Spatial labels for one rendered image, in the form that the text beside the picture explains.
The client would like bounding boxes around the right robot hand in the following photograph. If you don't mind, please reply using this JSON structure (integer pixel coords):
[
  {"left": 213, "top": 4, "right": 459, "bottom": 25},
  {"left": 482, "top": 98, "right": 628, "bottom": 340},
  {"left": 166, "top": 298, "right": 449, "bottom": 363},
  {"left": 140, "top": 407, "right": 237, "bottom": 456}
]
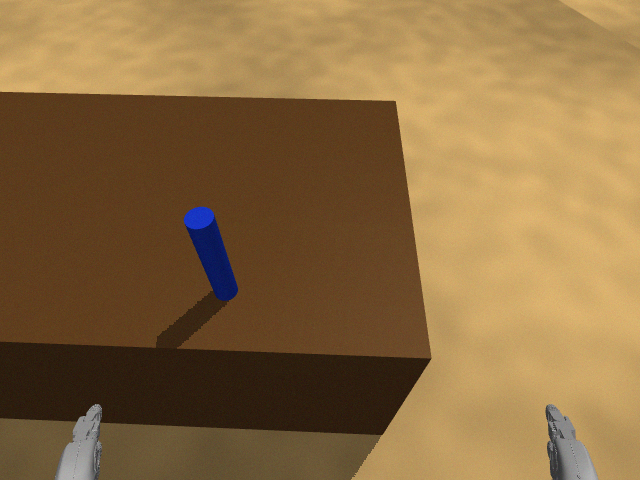
[{"left": 546, "top": 404, "right": 599, "bottom": 480}]

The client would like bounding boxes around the can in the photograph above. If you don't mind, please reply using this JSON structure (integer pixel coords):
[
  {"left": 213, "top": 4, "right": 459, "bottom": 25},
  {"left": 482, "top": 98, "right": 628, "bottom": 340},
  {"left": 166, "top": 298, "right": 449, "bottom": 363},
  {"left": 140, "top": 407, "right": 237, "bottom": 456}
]
[{"left": 184, "top": 207, "right": 238, "bottom": 301}]

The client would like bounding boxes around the left robot hand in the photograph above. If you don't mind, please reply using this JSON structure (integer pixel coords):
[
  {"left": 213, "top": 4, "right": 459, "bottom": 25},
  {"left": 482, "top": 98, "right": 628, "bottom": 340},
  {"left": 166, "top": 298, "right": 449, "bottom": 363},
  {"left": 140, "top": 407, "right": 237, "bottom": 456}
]
[{"left": 54, "top": 404, "right": 102, "bottom": 480}]

